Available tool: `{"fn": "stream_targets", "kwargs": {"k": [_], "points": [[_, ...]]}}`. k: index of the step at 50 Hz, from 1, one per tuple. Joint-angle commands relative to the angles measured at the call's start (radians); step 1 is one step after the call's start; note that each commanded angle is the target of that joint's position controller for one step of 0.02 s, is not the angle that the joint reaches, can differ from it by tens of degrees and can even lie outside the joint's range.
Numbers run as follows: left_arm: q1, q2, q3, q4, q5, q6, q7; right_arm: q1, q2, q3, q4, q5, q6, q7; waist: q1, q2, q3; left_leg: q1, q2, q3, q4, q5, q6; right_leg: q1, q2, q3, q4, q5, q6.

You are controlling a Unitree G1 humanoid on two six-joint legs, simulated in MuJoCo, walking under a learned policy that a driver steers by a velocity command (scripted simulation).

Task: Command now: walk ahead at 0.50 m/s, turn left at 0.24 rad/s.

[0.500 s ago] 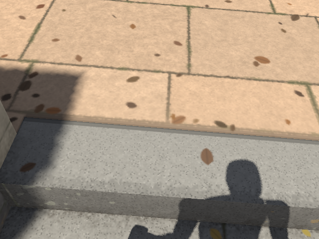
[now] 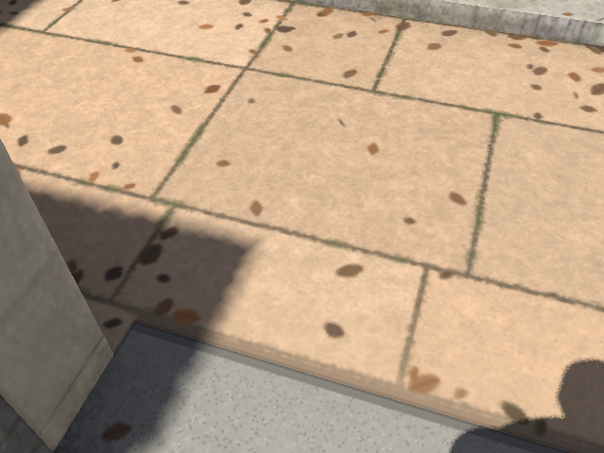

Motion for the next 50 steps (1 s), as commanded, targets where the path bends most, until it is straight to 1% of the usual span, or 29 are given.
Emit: {"fn": "stream_targets", "kwargs": {"k": [1, 2, 4, 6, 7, 10, 12, 14, 15, 17, 20, 21, 22, 23, 24, 25, 27, 28, 30, 32, 34, 38, 42, 45, 46, 47, 48, 49, 50], "points": [[-0.007, -0.1, -0.038, 0.106, 0.021, -0.063, -0.049, 0.1, 0.082, 0.065, -0.022, -0.004, 0.024, 0.044, -0.059, -0.054, 0.108, -0.517, 0.055, -0.179, 0.21, 0.074, 0.1, 0.106, -0.198, 0.571, -0.699, -0.104, -0.196], [0.054, -0.049, -0.027, 0.148, 0.027, -0.066, -0.06, 0.077, 0.053, 0.069, -0.043, -0.03, 0.03, 0.056, -0.063, -0.023, 0.027, -0.575, 0.062, -0.126, 0.183, 0.121, 0.096, 0.21, -0.204, 0.529, -0.709, -0.042, -0.207], [0.009, 0.011, -0.013, 0.162, 0.053, -0.082, -0.072, -0.013, 0.021, 0.072, -0.065, -0.002, 0.029, 0.053, -0.067, -0.045, -0.012, -0.568, 0.096, -0.025, 0.081, 0.155, 0.082, 0.189, -0.162, 0.32, -0.765, 0.005, -0.162], [0.168, 0.0, -0.026, 0.231, 0.079, -0.089, -0.063, -0.106, 0.065, 0.096, -0.071, -0.003, 0.035, 0.05, -0.027, -0.191, -0.014, -0.689, 0.1, 0.091, 0.455, 0.021, 0.07, 0.256, -0.163, 0.279, -0.814, 0.16, -0.188], [0.229, -0.038, -0.04, 0.263, 0.09, -0.085, -0.062, -0.137, 0.087, 0.111, -0.078, -0.004, 0.032, 0.039, -0.017, -0.111, 0.017, -0.829, 0.104, 0.05, 0.493, -0.021, 0.089, 0.348, -0.181, 0.282, -0.805, 0.152, -0.171], [0.394, -0.05, -0.067, 0.344, 0.114, -0.071, -0.073, -0.342, 0.106, 0.144, -0.137, 0.002, 0.016, 0.011, 0.044, -0.073, 0.048, -1.078, 0.163, 0.07, 0.412, -0.142, 0.121, 0.581, -0.219, 0.306, -0.842, 0.209, -0.17], [0.462, -0.012, -0.068, 0.367, 0.115, -0.075, -0.094, -0.495, 0.066, 0.149, -0.205, 0.003, 0.037, 0.011, 0.077, -0.087, -0.007, -0.949, 0.264, 0.215, 0.112, -0.023, 0.096, 0.524, -0.21, 0.274, -0.922, 0.181, -0.154], [0.508, -0.016, -0.073, 0.382, 0.083, -0.073, -0.128, -0.73, 0.118, 0.176, -0.282, -0.016, 0.081, 0.036, 0.107, -0.153, 0.001, -0.577, 0.281, 0.255, -0.047, -0.149, 0.07, 0.231, -0.247, 0.254, -1.093, 0.3, -0.177], [0.397, 0.013, -0.067, 0.333, 0.032, -0.083, -0.136, -0.676, 0.111, 0.174, -0.258, -0.04, 0.09, 0.053, 0.031, -0.179, -0.002, -0.377, 0.25, 0.34, -0.17, -0.218, 0.058, 0.171, -0.233, 0.191, -1.113, 0.451, -0.184], [0.393, 0.115, -0.054, 0.298, -0.002, -0.129, -0.144, -0.568, 0.055, 0.153, -0.203, -0.037, 0.085, 0.064, -0.03, -0.242, -0.09, -0.236, 0.151, 0.37, -0.277, -0.331, 0.01, 0.362, -0.254, 0.172, -0.973, 1.145, -0.186], [0.366, 0.271, 0.023, 0.288, 0.009, -0.123, -0.133, -0.307, 0.003, 0.128, -0.11, -0.029, 0.047, 0.058, -0.13, -0.3, -0.238, 0.054, 0.087, 0.299, -0.568, -0.306, 0.022, 0.679, -0.279, 0.147, -0.692, 1.791, -0.086], [0.458, 0.16, 0.014, 0.298, 0.04, -0.132, -0.13, -0.093, -0.013, 0.121, -0.036, -0.002, 0.034, 0.048, -0.134, -0.088, -0.466, 0.568, 0.239, -0.023, -0.614, 0.007, 0.149, 0.293, -0.209, 0.205, -0.374, 1.52, -0.046], [0.469, 0.052, -0.011, 0.251, 0.066, -0.125, -0.131, 0.195, -0.11, 0.092, 0.034, -0.017, 0.035, 0.034, -0.213, 0.196, -0.618, 0.879, 0.431, -0.512, -0.969, -0.104, 0.248, -0.005, -0.028, 0.279, -0.085, 0.695, -0.043], [0.374, 0.04, 0.015, 0.263, 0.011, -0.104, -0.138, 0.297, -0.191, 0.05, 0.099, -0.018, 0.011, 0.027, -0.232, 0.265, -0.464, 0.629, 0.517, -0.788, -1.198, -0.243, 0.268, -0.105, 0.065, 0.379, 0.551, 0.428, -0.02], [0.315, 0.009, 0.019, 0.251, 0.0, -0.109, -0.123, 0.179, -0.193, 0.051, 0.12, -0.001, -0.044, 0.017, -0.161, 0.18, -0.293, 0.391, 0.497, -0.652, -1.214, -0.427, 0.176, -0.215, 0.026, 0.425, 0.822, 0.483, -0.023], [0.286, -0.014, 0.013, 0.239, -0.001, -0.121, -0.107, 0.034, -0.156, 0.052, 0.132, 0.013, -0.063, 0.012, -0.089, 0.11, -0.208, 0.282, 0.489, -0.471, -1.173, -0.306, 0.168, -0.253, 0.016, 0.369, 0.949, 0.424, -0.015], [0.154, -0.019, -0.006, 0.167, 0.007, -0.107, -0.081, -0.104, 0.053, 0.092, 0.164, 0.016, -0.066, 0.005, -0.001, -0.087, -0.199, 0.289, 0.514, -0.258, -1.144, 0.021, 0.137, -0.312, -0.03, 0.329, 0.935, 0.302, -0.025], [0.118, -0.02, -0.005, 0.153, 0.014, -0.088, -0.074, -0.123, 0.116, 0.107, 0.176, -0.004, -0.069, -0.001, 0.045, -0.113, -0.171, 0.249, 0.508, -0.182, -1.15, 0.185, 0.112, -0.307, -0.067, 0.305, 0.818, 0.307, -0.022], [0.035, -0.02, 0.003, 0.117, 0.002, -0.072, -0.086, -0.168, 0.093, 0.085, 0.158, -0.009, -0.08, -0.03, 0.095, -0.066, -0.099, 0.205, 0.475, 0.01, -1.223, 0.312, 0.077, -0.284, -0.095, 0.254, 0.683, 0.204, -0.022], [0.013, 0.012, 0.015, 0.111, -0.004, -0.085, -0.093, -0.262, 0.057, 0.068, 0.099, -0.015, -0.09, -0.052, 0.123, 0.021, -0.088, 0.188, 0.414, 0.171, -1.353, 0.314, 0.053, -0.213, -0.099, 0.221, 0.542, 0.197, 0.006], [-0.053, 0.06, 0.025, 0.08, 0.001, -0.104, -0.111, -0.3, -0.018, 0.047, 0.062, -0.028, -0.106, -0.073, 0.108, -0.017, -0.1, 0.214, 0.367, 0.302, -1.429, 0.32, 0.015, -0.151, -0.106, 0.177, 0.345, 0.318, 0.018], [-0.146, 0.095, 0.028, 0.052, -0.034, -0.102, -0.142, -0.186, -0.168, -0.012, 0.063, -0.031, -0.107, -0.072, 0.04, -0.002, -0.084, 0.426, 0.351, 0.425, -1.464, 0.505, -0.016, 0.006, -0.075, 0.096, -0.148, 0.42, 0.042], [-0.115, 0.104, 0.038, 0.063, -0.025, -0.095, -0.112, -0.127, -0.159, -0.038, 0.074, -0.032, -0.096, -0.035, 0.022, 0.022, -0.049, 0.712, 0.438, 0.399, -1.405, 0.584, 0.014, -0.008, -0.058, 0.104, -0.382, 0.436, 0.045], [-0.093, 0.179, 0.07, 0.061, -0.032, -0.125, -0.073, -0.133, -0.123, -0.033, 0.069, -0.006, -0.071, -0.039, 0.037, -0.049, -0.072, 0.756, 0.385, 0.433, -1.239, 0.504, -0.048, 0.179, 0.031, 0.065, -0.652, 0.597, -0.033], [-0.087, 0.244, 0.094, 0.054, -0.019, -0.137, -0.038, -0.059, -0.067, -0.025, 0.069, 0.005, -0.06, -0.037, -0.009, -0.145, -0.161, 0.701, 0.311, 0.454, -1.116, 0.305, -0.127, 0.361, -0.005, 0.149, -0.638, 1.051, -0.115], [-0.021, 0.324, 0.11, 0.031, -0.023, -0.122, -0.012, 0.088, -0.007, -0.007, 0.038, -0.011, -0.055, -0.059, -0.063, -0.325, -0.39, 0.465, 0.204, 0.447, -0.914, -0.249, -0.258, 0.758, -0.205, 0.444, -0.586, 1.321, -0.358], [0.074, 0.334, 0.115, 0.049, -0.04, -0.116, -0.001, -0.01, -0.029, -0.006, -0.022, -0.002, -0.054, -0.067, 0.008, -0.324, -0.417, 0.195, 0.086, 0.337, -0.755, -0.667, -0.307, 0.926, -0.334, 0.748, -0.721, 1.134, -0.452], [0.093, 0.329, 0.13, 0.078, -0.023, -0.129, 0.006, -0.162, -0.078, -0.017, -0.04, 0.0, -0.035, -0.054, 0.073, -0.179, -0.289, 0.049, 0.108, 0.169, -0.567, -0.647, -0.284, 0.877, -0.294, 0.689, -0.733, 0.89, -0.33], [0.055, 0.313, 0.139, 0.069, -0.038, -0.13, 0.011, -0.198, -0.108, -0.029, -0.043, -0.019, -0.021, -0.056, 0.07, -0.167, -0.223, 0.007, 0.139, 0.114, -0.45, -0.576, -0.27, 0.754, -0.231, 0.596, -0.738, 0.712, -0.243]]}}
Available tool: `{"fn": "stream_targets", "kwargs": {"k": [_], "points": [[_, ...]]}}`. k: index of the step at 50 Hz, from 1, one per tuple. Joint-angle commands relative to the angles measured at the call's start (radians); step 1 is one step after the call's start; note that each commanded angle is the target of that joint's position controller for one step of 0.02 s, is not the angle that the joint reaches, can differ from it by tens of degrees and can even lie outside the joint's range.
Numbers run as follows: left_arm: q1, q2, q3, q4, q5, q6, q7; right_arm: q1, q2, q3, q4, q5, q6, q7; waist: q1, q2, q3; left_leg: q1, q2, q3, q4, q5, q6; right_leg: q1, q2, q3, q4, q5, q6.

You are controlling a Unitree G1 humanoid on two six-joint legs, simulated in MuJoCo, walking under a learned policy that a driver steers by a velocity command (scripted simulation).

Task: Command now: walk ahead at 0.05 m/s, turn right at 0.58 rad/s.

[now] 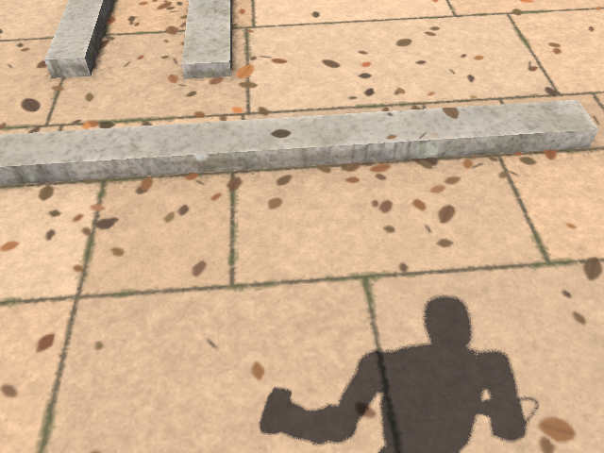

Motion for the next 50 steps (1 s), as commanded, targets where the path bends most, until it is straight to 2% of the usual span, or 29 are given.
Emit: {"fn": "stream_targets", "kwargs": {"k": [1, 2, 3, 5, 7, 13, 14, 15, 16, 17, 18, 19, 21, 24, 26, 29, 30, 31, 32, 33, 34, 35, 36, 38, 41, 43, 46, 49, 50], "points": [[-0.017, 0.209, 0.059, -0.108, -0.062, 0.04, 0.028, -0.101, -0.117, -0.036, -0.096, 0.062, 0.034, -0.036, 0.012, 0.001, -0.046, -0.49, -0.05, -0.167, 0.328, 0.02, 0.01, 0.422, -0.255, 0.444, -0.139, 0.39, -0.23], [-0.017, 0.164, 0.047, -0.137, -0.072, 0.067, 0.033, -0.077, -0.106, -0.031, -0.105, 0.046, 0.042, -0.049, 0.001, 0.038, -0.072, -0.431, -0.024, -0.193, 0.305, 0.065, 0.024, 0.322, -0.251, 0.411, -0.15, 0.348, -0.214], [-0.015, 0.14, 0.039, -0.154, -0.056, 0.083, 0.04, -0.046, -0.091, -0.032, -0.11, 0.037, 0.047, -0.051, -0.021, 0.018, -0.075, -0.37, -0.023, -0.193, 0.282, 0.087, 0.037, 0.23, -0.241, 0.408, -0.169, 0.25, -0.206], [-0.02, 0.138, 0.039, -0.195, -0.025, 0.103, 0.049, 0.004, -0.062, -0.028, -0.118, 0.038, 0.051, -0.055, -0.045, -0.052, -0.111, -0.303, -0.031, -0.175, 0.164, 0.117, 0.051, 0.144, -0.211, 0.393, -0.194, 0.105, -0.191], [0.008, 0.147, 0.041, -0.215, -0.02, 0.112, 0.056, 0.01, -0.035, -0.016, -0.119, 0.032, 0.058, -0.064, -0.032, -0.078, -0.139, -0.239, -0.056, -0.159, 0.032, 0.166, 0.058, 0.108, -0.171, 0.377, -0.202, 0.03, -0.168], [0.006, 0.144, 0.045, -0.266, -0.05, 0.138, 0.051, 0.114, -0.053, -0.026, -0.112, 0.047, 0.069, -0.048, -0.057, -0.158, -0.147, -0.014, -0.088, -0.132, -0.316, 0.378, 0.075, 0.046, -0.118, 0.382, -0.129, -0.107, -0.097], [0.025, 0.126, 0.042, -0.268, -0.05, 0.142, 0.054, 0.13, -0.067, -0.033, -0.113, 0.042, 0.072, -0.047, -0.06, -0.132, -0.128, 0.054, -0.05, -0.15, -0.387, 0.389, 0.105, -0.012, -0.084, 0.364, -0.084, -0.182, -0.063], [0.059, 0.074, 0.028, -0.272, -0.041, 0.145, 0.055, 0.16, -0.126, -0.047, -0.124, 0.022, 0.077, -0.052, -0.047, 0.034, -0.121, 0.146, 0.16, -0.34, -0.482, 0.392, 0.183, -0.133, -0.007, 0.259, 0.121, -0.391, -0.009], [0.08, 0.071, 0.028, -0.292, -0.042, 0.135, 0.05, 0.091, -0.181, -0.059, -0.159, -0.004, 0.086, -0.055, 0.002, 0.313, -0.063, 0.105, 0.344, -0.579, -0.586, 0.563, 0.328, -0.279, 0.125, 0.046, 0.389, -0.509, 0.051], [0.086, 0.121, 0.04, -0.291, -0.032, 0.117, 0.04, 0.066, -0.155, -0.059, -0.195, -0.015, 0.079, -0.061, -0.004, 0.339, -0.088, 0.06, 0.383, -0.718, -0.636, 0.436, 0.402, -0.279, 0.059, 0.106, 0.599, -0.482, 0.077], [0.1, 0.153, 0.05, -0.257, -0.037, 0.125, 0.037, 0.011, -0.107, -0.045, -0.21, -0.003, 0.074, -0.064, 0.009, 0.236, -0.052, 0.032, 0.32, -0.606, -0.615, 0.352, 0.36, -0.274, 0.037, 0.121, 0.712, -0.408, 0.083], [0.107, 0.14, 0.046, -0.23, -0.03, 0.14, 0.04, -0.014, -0.077, -0.033, -0.216, 0.015, 0.074, -0.061, 0.013, 0.163, -0.019, -0.006, 0.238, -0.504, -0.595, 0.322, 0.311, -0.243, 0.026, 0.109, 0.768, -0.361, 0.096], [0.095, 0.074, 0.021, -0.235, -0.014, 0.151, 0.044, -0.01, -0.067, -0.015, -0.21, 0.039, 0.076, -0.052, 0.014, 0.103, 0.009, -0.053, 0.169, -0.41, -0.594, 0.394, 0.302, -0.18, 0.012, 0.065, 0.808, -0.306, 0.116], [0.006, -0.021, -0.026, -0.265, -0.013, 0.135, 0.043, 0.026, -0.033, -0.002, -0.195, 0.042, 0.088, -0.039, -0.019, 0.135, 0.007, -0.043, 0.063, -0.291, -0.575, 0.443, 0.271, -0.014, -0.035, -0.017, 0.421, -0.284, 0.13], [-0.048, 0.005, -0.023, -0.293, -0.028, 0.127, 0.045, 0.12, -0.111, -0.028, -0.18, 0.042, 0.104, -0.038, -0.065, 0.222, 0.001, 0.032, 0.097, -0.352, -0.545, 0.473, 0.306, 0.034, -0.005, -0.036, 0.26, -0.369, 0.135], [0.033, 0.042, -0.007, -0.266, -0.045, 0.121, 0.042, 0.152, -0.117, -0.033, -0.188, 0.07, 0.117, -0.042, -0.026, 0.223, 0.007, 0.022, 0.103, -0.434, -0.506, 0.46, 0.288, 0.19, 0.01, -0.028, -0.089, -0.162, 0.095], [0.049, 0.077, 0.002, -0.274, -0.035, 0.118, 0.044, 0.179, -0.111, -0.033, -0.183, 0.076, 0.111, -0.042, -0.023, 0.192, -0.006, -0.055, 0.086, -0.44, -0.485, 0.435, 0.243, 0.298, -0.041, 0.028, -0.115, -0.098, 0.063], [0.092, 0.136, 0.014, -0.286, -0.014, 0.118, 0.052, 0.174, -0.067, -0.024, -0.198, 0.063, 0.098, -0.04, -0.018, 0.03, -0.052, -0.169, 0.022, -0.355, -0.339, 0.335, 0.186, 0.42, -0.21, 0.149, -0.084, 0.119, 0.006], [0.097, 0.209, 0.038, -0.241, 0.009, 0.125, 0.038, 0.122, -0.044, -0.019, -0.24, 0.062, 0.086, -0.04, -0.024, -0.33, -0.003, -0.35, -0.092, -0.141, -0.221, 0.126, 0.125, 0.347, -0.344, 0.273, -0.133, 0.159, -0.116], [0.082, 0.133, 0.024, -0.271, 0.015, 0.116, 0.036, 0.096, -0.107, -0.039, -0.237, 0.045, 0.079, -0.037, 0.02, -0.297, -0.001, -0.361, -0.061, -0.129, -0.041, 0.001, 0.083, 0.337, -0.415, 0.342, -0.175, 0.203, -0.19], [0.065, 0.098, 0.014, -0.28, 0.019, 0.107, 0.044, 0.077, -0.132, -0.056, -0.229, 0.052, 0.084, -0.032, 0.025, -0.223, 0.006, -0.396, -0.059, -0.144, 0.14, -0.024, 0.063, 0.343, -0.42, 0.329, -0.174, 0.252, -0.204], [0.018, 0.09, 0.01, -0.298, 0.013, 0.099, 0.051, 0.122, -0.117, -0.062, -0.196, 0.057, 0.099, -0.034, -0.007, -0.144, -0.001, -0.398, -0.049, -0.165, 0.257, -0.01, 0.047, 0.337, -0.389, 0.275, -0.162, 0.253, -0.183], [-0.021, 0.08, 0.007, -0.303, -0.008, 0.096, 0.058, 0.142, -0.115, -0.065, -0.188, 0.055, 0.113, -0.035, -0.025, -0.122, 0.01, -0.424, -0.031, -0.182, 0.327, 0.031, 0.034, 0.343, -0.377, 0.235, -0.155, 0.252, -0.165], [-0.039, 0.071, -0.001, -0.3, -0.011, 0.096, 0.061, 0.143, -0.08, -0.053, -0.192, 0.05, 0.121, -0.035, -0.036, -0.115, 0.012, -0.411, -0.025, -0.165, 0.388, 0.105, 0.019, 0.317, -0.335, 0.137, -0.155, 0.289, -0.151], [-0.018, 0.077, 0.003, -0.284, -0.018, 0.105, 0.066, 0.069, -0.057, -0.031, -0.238, 0.049, 0.12, -0.022, -0.005, -0.142, 0.008, -0.399, 0.012, -0.122, 0.217, 0.18, 0.004, 0.354, -0.299, 0.047, -0.158, 0.244, -0.147], [0.002, 0.126, 0.021, -0.272, -0.022, 0.113, 0.07, 0.042, -0.037, -0.013, -0.262, 0.048, 0.12, 0.0, 0.013, -0.156, -0.006, -0.316, 0.024, -0.086, 0.06, 0.161, 0.011, 0.346, -0.317, 0.015, -0.147, 0.293, -0.158], [0.028, 0.171, 0.036, -0.257, -0.033, 0.12, 0.061, 0.08, -0.08, -0.019, -0.272, 0.053, 0.125, 0.022, 0.011, -0.177, -0.034, -0.207, 0.012, -0.043, -0.102, 0.18, 0.039, 0.358, -0.358, 0.025, -0.13, 0.338, -0.165], [0.049, 0.152, 0.034, -0.231, -0.063, 0.118, 0.055, 0.187, -0.117, -0.04, -0.241, 0.041, 0.126, 0.028, -0.041, -0.127, -0.049, 0.001, -0.045, -0.013, -0.407, 0.403, 0.109, 0.302, -0.305, -0.048, 0.0, 0.185, -0.068], [0.095, 0.109, 0.026, -0.219, -0.047, 0.114, 0.054, 0.231, -0.192, -0.066, -0.244, 0.034, 0.121, 0.018, -0.038, 0.038, -0.068, 0.167, 0.041, -0.173, -0.458, 0.7, 0.157, 0.155, -0.236, -0.133, 0.183, -0.01, 0.022]]}}
Over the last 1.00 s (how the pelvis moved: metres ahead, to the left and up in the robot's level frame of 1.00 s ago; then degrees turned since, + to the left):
0.51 0.00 0.25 -23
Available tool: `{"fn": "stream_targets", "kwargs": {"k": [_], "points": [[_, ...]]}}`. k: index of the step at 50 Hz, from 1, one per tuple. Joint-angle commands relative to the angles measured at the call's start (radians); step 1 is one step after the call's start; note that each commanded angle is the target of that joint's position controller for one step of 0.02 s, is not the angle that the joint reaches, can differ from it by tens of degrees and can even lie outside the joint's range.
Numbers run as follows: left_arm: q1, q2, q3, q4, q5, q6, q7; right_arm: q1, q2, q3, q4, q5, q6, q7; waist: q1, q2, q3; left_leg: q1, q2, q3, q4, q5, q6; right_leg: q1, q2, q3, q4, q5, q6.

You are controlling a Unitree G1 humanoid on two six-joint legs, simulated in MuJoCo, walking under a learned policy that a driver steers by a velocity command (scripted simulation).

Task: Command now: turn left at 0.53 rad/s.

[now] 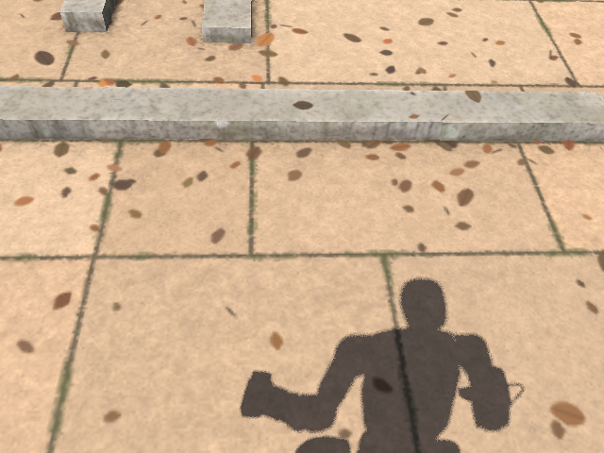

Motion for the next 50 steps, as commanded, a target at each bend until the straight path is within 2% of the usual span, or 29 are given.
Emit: {"fn": "stream_targets", "kwargs": {"k": [1, 2, 3, 5, 6, 8, 9, 12, 14, 19, 21, 23, 25, 26, 27, 28, 29, 32, 34, 35, 36, 37, 38, 39, 41, 43, 45, 47, 50], "points": [[0.035, 0.031, 0.009, -0.075, 0.06, -0.016, -0.005, 0.144, -0.269, -0.076, -0.073, -0.017, -0.017, -0.021, -0.008, 0.358, -0.141, 0.391, 0.313, -0.463, -0.163, 0.782, 0.217, -0.359, 0.05, -0.003, 0.442, -0.393, 0.013], [-0.065, 0.073, 0.02, -0.103, 0.046, -0.019, 0.005, 0.173, -0.247, -0.068, -0.081, -0.032, -0.034, -0.014, -0.093, 0.312, -0.201, 0.33, 0.368, -0.55, -0.224, 0.676, 0.357, -0.44, 0.094, 0.144, 0.611, -0.414, 0.028], [-0.099, 0.095, 0.025, -0.104, 0.017, -0.016, 0.009, 0.143, -0.226, -0.061, -0.081, -0.033, -0.047, -0.012, -0.085, 0.233, -0.162, 0.29, 0.308, -0.492, -0.251, 0.463, 0.329, -0.462, 0.076, 0.18, 0.66, -0.326, 0.016], [-0.102, 0.105, 0.032, -0.083, 0.015, -0.01, 0.012, 0.018, -0.174, -0.043, -0.105, 0.002, -0.041, -0.021, -0.036, 0.156, -0.109, 0.208, 0.21, -0.413, -0.27, 0.208, 0.23, -0.454, 0.056, 0.204, 0.608, -0.171, 0.013], [-0.091, 0.107, 0.037, -0.081, 0.019, -0.009, 0.014, -0.024, -0.163, -0.035, -0.118, 0.008, -0.036, -0.025, -0.014, 0.167, -0.1, 0.15, 0.182, -0.382, -0.278, 0.222, 0.218, -0.411, 0.07, 0.196, 0.613, -0.12, 0.021], [-0.037, 0.093, 0.036, -0.062, 0.025, -0.009, 0.016, -0.026, -0.151, -0.029, -0.125, -0.007, -0.032, -0.035, 0.008, 0.167, -0.125, 0.122, 0.149, -0.351, -0.288, 0.2, 0.212, -0.366, 0.094, 0.19, 0.622, -0.045, 0.029], [-0.03, 0.082, 0.033, -0.053, 0.026, -0.008, 0.02, -0.022, -0.146, -0.028, -0.127, -0.013, -0.035, -0.037, 0.002, 0.163, -0.123, 0.128, 0.144, -0.352, -0.287, 0.204, 0.219, -0.373, 0.098, 0.189, 0.61, -0.03, 0.032], [-0.052, 0.077, 0.028, -0.065, 0.024, -0.013, 0.03, 0.014, -0.15, -0.03, -0.124, -0.009, -0.034, -0.045, -0.016, 0.157, -0.119, 0.154, 0.145, -0.4, -0.293, 0.16, 0.237, -0.394, 0.104, 0.208, 0.547, -0.019, 0.041], [-0.033, 0.077, 0.022, -0.051, 0.019, -0.014, 0.031, -0.004, -0.133, -0.021, -0.126, -0.015, -0.034, -0.048, -0.019, 0.163, -0.131, 0.174, 0.15, -0.39, -0.302, 0.101, 0.236, -0.373, 0.087, 0.207, 0.481, -0.012, 0.048], [-0.033, 0.03, -0.006, -0.043, 0.013, -0.022, 0.015, -0.022, -0.068, 0.014, -0.085, -0.032, -0.043, -0.03, -0.046, 0.177, -0.094, 0.08, 0.133, -0.342, -0.329, -0.034, 0.239, -0.137, 0.046, 0.182, 0.232, -0.044, 0.031], [-0.027, 0.035, -0.007, -0.045, 0.007, -0.026, 0.004, -0.018, -0.074, 0.015, -0.062, -0.03, -0.045, -0.019, -0.049, 0.172, -0.06, 0.058, 0.137, -0.34, -0.322, -0.069, 0.245, -0.07, 0.056, 0.166, 0.14, -0.054, 0.015], [-0.004, 0.048, -0.003, -0.045, 0.006, -0.03, -0.005, -0.036, -0.098, 0.009, -0.054, -0.013, -0.042, -0.02, -0.024, 0.146, -0.032, 0.06, 0.129, -0.329, -0.281, -0.037, 0.23, -0.021, 0.08, 0.133, -0.011, 0.017, -0.011], [-0.003, 0.086, 0.001, -0.065, 0.025, -0.034, -0.009, 0.012, -0.12, 0.001, -0.032, 0.001, -0.045, -0.031, -0.018, 0.094, -0.035, 0.087, 0.108, -0.315, -0.219, 0.074, 0.179, 0.011, 0.061, 0.182, -0.108, 0.179, -0.046], [0.001, 0.132, 0.008, -0.085, 0.032, -0.036, -0.009, 0.022, -0.114, 0.001, -0.041, -0.011, -0.053, -0.038, -0.037, 0.017, -0.066, 0.08, 0.062, -0.261, -0.139, 0.088, 0.141, 0.035, -0.007, 0.263, -0.094, 0.392, -0.074], [-0.014, 0.179, 0.024, -0.083, 0.013, -0.038, -0.018, 0.037, -0.092, 0.002, -0.045, -0.027, -0.06, -0.044, -0.07, -0.143, -0.09, 0.074, -0.035, -0.131, -0.089, 0.081, 0.096, 0.026, -0.037, 0.327, -0.101, 0.432, -0.126], [0.002, 0.15, 0.026, -0.082, 0.0, -0.038, -0.026, -0.016, -0.107, -0.005, -0.051, -0.037, -0.061, -0.051, -0.035, -0.182, -0.097, 0.085, -0.073, -0.064, -0.024, 0.049, 0.058, 0.002, -0.062, 0.392, -0.147, 0.385, -0.163], [0.009, 0.132, 0.021, -0.081, 0.008, -0.037, -0.026, -0.037, -0.097, -0.008, -0.062, -0.034, -0.06, -0.054, -0.031, -0.212, -0.095, 0.06, -0.078, -0.047, -0.002, 0.022, 0.044, 0.013, -0.091, 0.446, -0.161, 0.36, -0.179], [0.004, 0.137, 0.026, -0.112, 0.008, -0.031, -0.019, -0.03, -0.066, -0.013, -0.068, -0.023, -0.046, -0.047, -0.026, -0.184, -0.095, 0.061, -0.068, -0.055, -0.006, 0.02, 0.054, -0.011, -0.081, 0.483, -0.137, 0.324, -0.186], [-0.027, 0.12, 0.022, -0.134, -0.005, -0.027, -0.017, -0.019, -0.057, -0.017, -0.072, -0.022, -0.045, -0.032, -0.04, -0.101, -0.115, 0.148, -0.031, -0.072, -0.068, 0.05, 0.083, -0.091, -0.024, 0.438, -0.088, 0.245, -0.15], [-0.041, 0.107, 0.018, -0.146, -0.007, -0.023, -0.017, -0.003, -0.073, -0.024, -0.068, -0.021, -0.043, -0.031, -0.044, -0.027, -0.108, 0.186, 0.016, -0.108, -0.121, 0.052, 0.105, -0.151, 0.023, 0.382, -0.032, 0.182, -0.115], [-0.045, 0.085, 0.011, -0.153, -0.008, -0.02, -0.019, 0.02, -0.093, -0.03, -0.062, -0.02, -0.039, -0.034, -0.045, 0.083, -0.092, 0.217, 0.092, -0.191, -0.196, 0.056, 0.147, -0.223, 0.089, 0.297, 0.068, 0.101, -0.071], [-0.024, 0.081, 0.011, -0.148, -0.002, -0.011, -0.022, 0.032, -0.114, -0.036, -0.058, -0.021, -0.039, -0.037, -0.036, 0.205, -0.082, 0.241, 0.217, -0.313, -0.26, 0.11, 0.22, -0.28, 0.135, 0.212, 0.179, -0.029, -0.03], [-0.016, 0.105, 0.017, -0.145, 0.008, -0.006, -0.025, 0.038, -0.123, -0.039, -0.067, -0.029, -0.048, -0.044, -0.043, 0.241, -0.09, 0.24, 0.325, -0.406, -0.283, 0.185, 0.29, -0.317, 0.107, 0.184, 0.357, -0.228, -0.011], [-0.028, 0.126, 0.03, -0.148, 0.008, 0.006, -0.027, 0.055, -0.112, -0.033, -0.071, -0.028, -0.059, -0.052, -0.053, 0.18, -0.077, 0.239, 0.361, -0.427, -0.294, 0.263, 0.326, -0.361, 0.079, 0.2, 0.508, -0.293, 0.0], [-0.013, 0.112, 0.031, -0.13, -0.005, 0.021, -0.034, 0.02, -0.125, -0.034, -0.076, -0.021, -0.075, -0.06, -0.034, 0.095, -0.07, 0.241, 0.335, -0.34, -0.297, 0.266, 0.306, -0.393, 0.041, 0.216, 0.631, -0.249, 0.009], [-0.026, 0.09, 0.023, -0.134, -0.012, 0.028, -0.038, -0.01, -0.138, -0.032, -0.073, -0.016, -0.074, -0.063, -0.029, 0.099, -0.041, 0.193, 0.265, -0.219, -0.323, 0.198, 0.268, -0.366, 0.034, 0.192, 0.601, -0.168, 0.012], [-0.064, 0.065, 0.012, -0.156, -0.009, 0.036, -0.056, -0.014, -0.147, -0.034, -0.062, -0.012, -0.062, -0.061, -0.046, 0.106, -0.038, 0.194, 0.239, -0.133, -0.323, 0.186, 0.255, -0.321, 0.03, 0.161, 0.494, -0.124, 0.011], [-0.078, 0.05, 0.003, -0.171, -0.008, 0.038, -0.068, -0.019, -0.164, -0.039, -0.052, -0.013, -0.054, -0.056, -0.055, 0.132, -0.062, 0.198, 0.237, -0.074, -0.306, 0.217, 0.252, -0.247, 0.031, 0.136, 0.368, -0.126, 0.004], [-0.04, 0.076, 0.013, -0.174, -0.01, 0.043, -0.08, -0.011, -0.191, -0.049, -0.03, -0.003, -0.042, -0.047, -0.042, 0.165, -0.099, 0.197, 0.261, -0.034, -0.256, 0.255, 0.233, -0.139, 0.059, 0.087, 0.214, -0.088, -0.015]]}}
Over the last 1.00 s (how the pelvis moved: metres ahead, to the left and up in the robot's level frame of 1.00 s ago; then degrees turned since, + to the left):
-0.02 0.07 0.00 2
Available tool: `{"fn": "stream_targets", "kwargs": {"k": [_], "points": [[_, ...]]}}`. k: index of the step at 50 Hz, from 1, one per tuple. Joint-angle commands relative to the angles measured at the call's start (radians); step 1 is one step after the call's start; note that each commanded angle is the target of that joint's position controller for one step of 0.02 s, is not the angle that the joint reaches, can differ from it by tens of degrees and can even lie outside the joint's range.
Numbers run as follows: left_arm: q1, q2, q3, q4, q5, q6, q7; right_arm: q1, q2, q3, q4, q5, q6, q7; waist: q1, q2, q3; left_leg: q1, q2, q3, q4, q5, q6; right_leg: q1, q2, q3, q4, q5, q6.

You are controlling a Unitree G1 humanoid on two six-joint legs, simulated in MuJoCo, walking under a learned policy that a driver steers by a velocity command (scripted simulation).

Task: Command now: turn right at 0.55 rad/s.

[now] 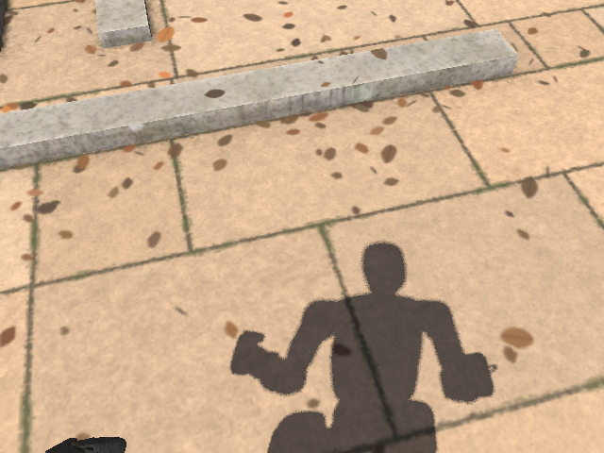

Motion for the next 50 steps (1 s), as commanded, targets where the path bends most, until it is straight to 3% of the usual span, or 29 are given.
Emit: {"fn": "stream_targets", "kwargs": {"k": [1, 2, 3, 4, 5, 6, 7, 9, 10, 13, 17, 22, 25, 28, 30, 32, 33, 34, 35, 36, 37, 38, 39, 40, 41, 43, 46, 48, 50], "points": [[0.033, 0.084, 0.025, -0.065, -0.001, -0.013, -0.008, -0.054, -0.175, -0.052, -0.057, 0.013, -0.005, 0.002, 0.039, 0.161, -0.158, 0.109, 0.232, -0.165, -0.1, 0.214, 0.189, 0.098, 0.042, -0.076, -0.191, 0.1, -0.023], [0.073, 0.094, 0.034, -0.056, 0.001, -0.014, -0.005, -0.052, -0.161, -0.049, -0.046, 0.022, -0.003, 0.002, 0.059, 0.159, -0.16, 0.073, 0.217, -0.131, -0.053, 0.157, 0.152, 0.176, 0.065, -0.087, -0.281, 0.154, -0.044], [0.118, 0.12, 0.045, -0.044, 0.009, -0.018, 0.003, -0.008, -0.121, -0.041, -0.018, 0.019, -0.005, 0.001, 0.067, 0.104, -0.16, 0.017, 0.18, -0.076, 0.034, 0.047, 0.091, 0.27, 0.085, -0.065, -0.373, 0.22, -0.075], [0.174, 0.205, 0.071, -0.052, 0.014, -0.023, 0.02, 0.009, -0.07, -0.031, -0.015, 0.002, -0.005, 0.005, 0.067, -0.103, -0.153, -0.186, 0.088, 0.014, 0.267, -0.197, 0.006, 0.41, -0.067, 0.191, -0.464, 0.362, -0.149], [0.281, 0.327, 0.1, -0.065, 0.077, -0.125, 0.015, 0.05, 0.048, 0.016, -0.124, -0.11, -0.047, 0.021, 0.06, -0.427, -0.166, -0.48, -0.056, -0.165, 0.466, -0.399, -0.018, 0.49, -0.278, 0.67, -0.642, 0.023, -0.463], [0.279, 0.174, 0.071, -0.037, 0.135, -0.185, 0.018, -0.021, -0.036, -0.013, -0.081, -0.067, -0.062, 0.036, 0.116, -0.287, -0.032, -0.574, -0.055, -0.372, 0.621, -0.282, -0.009, 0.365, -0.285, 0.759, -0.744, -0.482, -0.383], [0.188, 0.133, 0.051, -0.022, 0.113, -0.205, 0.01, -0.079, -0.11, -0.03, -0.062, -0.05, -0.081, 0.024, 0.082, -0.222, 0.008, -0.642, -0.048, -0.34, 0.738, -0.206, -0.012, 0.311, -0.257, 0.633, -0.714, -0.408, -0.295], [0.128, 0.07, 0.006, 0.007, 0.063, -0.195, -0.002, -0.038, -0.086, -0.015, -0.019, -0.082, -0.098, 0.019, 0.026, -0.123, -0.082, -0.653, -0.019, -0.307, 0.835, -0.078, -0.002, 0.305, -0.175, 0.472, -0.672, -0.287, -0.226], [0.092, 0.06, -0.006, 0.006, 0.068, -0.187, -0.001, -0.007, -0.057, 0.0, -0.003, -0.086, -0.091, 0.029, -0.002, -0.085, -0.078, -0.616, -0.017, -0.285, 0.854, -0.025, -0.013, 0.239, -0.151, 0.415, -0.675, -0.24, -0.204], [0.145, 0.085, -0.007, 0.04, 0.101, -0.185, 0.021, 0.033, -0.056, 0.011, 0.049, -0.054, -0.071, 0.072, 0.032, -0.107, -0.105, -0.651, -0.025, -0.25, 0.892, 0.045, -0.046, 0.267, -0.135, 0.31, -0.709, -0.14, -0.215], [0.252, 0.058, -0.027, 0.115, 0.123, -0.19, 0.017, -0.029, -0.042, 0.018, 0.046, -0.057, -0.089, 0.083, 0.083, -0.087, -0.108, -0.846, -0.027, -0.349, 0.794, 0.195, -0.01, 0.469, -0.206, 0.289, -0.735, 0.038, -0.277], [0.208, 0.031, -0.049, 0.14, 0.117, -0.181, -0.005, -0.013, -0.033, 0.017, 0.074, -0.067, -0.086, 0.106, 0.061, -0.074, -0.101, -0.812, -0.007, -0.304, 0.658, 0.321, -0.008, 0.474, -0.202, 0.117, -0.775, 0.218, -0.296], [0.204, 0.039, -0.052, 0.161, 0.119, -0.183, 0.0, -0.039, 0.003, 0.03, 0.075, -0.06, -0.074, 0.131, 0.073, -0.085, -0.071, -0.692, 0.034, -0.242, 0.443, 0.372, 0.006, 0.428, -0.19, 0.02, -0.79, 0.32, -0.28], [0.244, 0.074, -0.043, 0.194, 0.109, -0.179, -0.005, -0.099, 0.014, 0.035, 0.046, -0.053, -0.058, 0.138, 0.093, -0.078, -0.033, -0.557, 0.018, -0.179, 0.243, 0.293, 0.036, 0.434, -0.198, -0.03, -0.791, 0.349, -0.251], [0.263, 0.099, -0.035, 0.218, 0.093, -0.179, -0.005, -0.121, 0.006, 0.03, 0.021, -0.051, -0.065, 0.134, 0.094, -0.086, -0.017, -0.522, -0.007, -0.171, 0.164, 0.214, 0.058, 0.514, -0.23, -0.031, -0.766, 0.396, -0.241], [0.25, 0.124, -0.029, 0.229, 0.09, -0.176, 0.007, -0.121, -0.023, 0.017, 0.007, -0.031, -0.087, 0.125, 0.071, -0.093, -0.029, -0.42, -0.053, -0.144, 0.077, 0.187, 0.094, 0.568, -0.226, -0.069, -0.688, 0.551, -0.209], [0.229, 0.141, -0.027, 0.228, 0.094, -0.173, 0.012, -0.088, -0.05, 0.006, 0.008, -0.018, -0.1, 0.12, 0.032, -0.087, -0.059, -0.281, -0.097, -0.108, 0.039, 0.223, 0.119, 0.532, -0.207, -0.109, -0.6, 0.702, -0.19], [0.249, 0.128, -0.034, 0.23, 0.113, -0.175, 0.014, 0.014, -0.099, -0.017, 0.037, -0.004, -0.115, 0.109, -0.006, -0.059, -0.134, -0.041, -0.135, -0.109, 0.08, 0.229, 0.148, 0.447, -0.149, -0.163, -0.436, 0.821, -0.148], [0.216, 0.19, 0.0, 0.156, 0.021, -0.139, 0.049, 0.277, -0.263, -0.081, 0.096, 0.064, -0.085, 0.081, -0.099, -0.076, -0.246, 0.253, -0.027, -0.273, 0.217, 0.441, 0.179, 0.239, -0.069, -0.212, -0.056, 0.782, -0.051], [0.348, 0.02, -0.052, 0.119, 0.035, -0.152, 0.042, 0.355, -0.357, -0.096, 0.123, 0.07, -0.065, 0.065, -0.016, 0.246, -0.434, 0.65, 0.184, -0.741, 0.11, 0.21, 0.342, -0.16, 0.094, -0.137, 0.346, 0.048, 0.032], [0.309, 0.017, -0.056, 0.129, 0.02, -0.177, 0.032, 0.357, -0.285, -0.071, 0.087, 0.051, -0.064, 0.059, -0.04, 0.206, -0.52, 0.668, 0.255, -1.005, -0.089, 0.053, 0.38, -0.279, 0.138, 0.067, 0.539, -0.173, 0.027], [0.182, 0.061, -0.041, 0.088, -0.011, -0.197, 0.024, 0.322, -0.219, -0.054, 0.082, 0.029, -0.061, 0.05, -0.07, 0.185, -0.392, 0.581, 0.215, -0.885, -0.133, 0.036, 0.32, -0.372, 0.085, 0.111, 0.604, -0.098, -0.004], [0.089, 0.07, -0.045, 0.048, -0.006, -0.212, 0.027, 0.249, -0.18, -0.041, 0.067, 0.026, -0.062, 0.043, -0.06, 0.119, -0.281, 0.445, 0.179, -0.765, -0.137, 0.086, 0.292, -0.423, 0.04, 0.098, 0.574, -0.01, -0.028], [0.054, 0.076, -0.041, 0.022, 0.017, -0.218, 0.033, 0.187, -0.13, -0.027, 0.052, 0.018, -0.067, 0.041, -0.03, 0.069, -0.22, 0.3, 0.165, -0.699, -0.162, 0.127, 0.282, -0.394, 0.003, 0.093, 0.509, 0.063, -0.042], [0.064, 0.091, -0.032, 0.003, 0.025, -0.212, 0.036, 0.136, -0.101, -0.016, 0.036, 0.011, -0.07, 0.038, 0.014, 0.073, -0.199, 0.178, 0.139, -0.647, -0.196, 0.157, 0.278, -0.31, -0.024, 0.102, 0.469, 0.107, -0.045], [0.118, 0.094, -0.025, -0.001, 0.031, -0.187, 0.037, 0.066, -0.113, -0.02, 0.012, 0.016, -0.073, 0.028, 0.072, 0.079, -0.155, 0.062, 0.096, -0.599, -0.254, 0.083, 0.281, -0.263, -0.043, 0.102, 0.366, 0.128, -0.034], [0.074, 0.071, -0.035, -0.018, 0.053, -0.16, 0.045, 0.042, -0.147, -0.026, 0.018, 0.015, -0.072, 0.014, 0.087, 0.049, -0.072, -0.123, 0.045, -0.487, -0.293, 0.21, 0.274, -0.193, -0.018, 0.05, 0.134, 0.214, 0.014], [-0.001, 0.04, -0.048, -0.028, 0.052, -0.159, 0.044, 0.058, -0.157, -0.03, 0.03, 0.024, -0.069, 0.01, 0.052, 0.055, -0.063, -0.171, -0.008, -0.426, -0.285, 0.181, 0.242, -0.098, 0.021, 0.033, -0.074, 0.357, 0.027], [-0.069, 0.049, -0.047, -0.04, 0.033, -0.161, 0.042, 0.105, -0.173, -0.037, 0.046, 0.034, -0.067, 0.009, 0.011, 0.067, -0.076, -0.123, 0.002, -0.455, -0.271, 0.125, 0.23, -0.06, 0.056, 0.041, -0.218, 0.454, 0.039]]}}
Over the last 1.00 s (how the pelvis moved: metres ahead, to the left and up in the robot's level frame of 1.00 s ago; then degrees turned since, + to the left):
-0.03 0.00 0.01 -8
